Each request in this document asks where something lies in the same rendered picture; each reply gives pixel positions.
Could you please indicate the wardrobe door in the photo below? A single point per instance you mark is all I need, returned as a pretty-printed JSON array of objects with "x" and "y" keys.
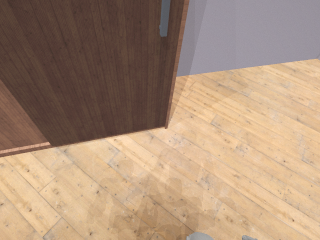
[
  {"x": 86, "y": 69},
  {"x": 16, "y": 127}
]

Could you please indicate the handle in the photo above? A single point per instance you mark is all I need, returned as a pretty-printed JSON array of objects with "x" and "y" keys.
[{"x": 164, "y": 19}]

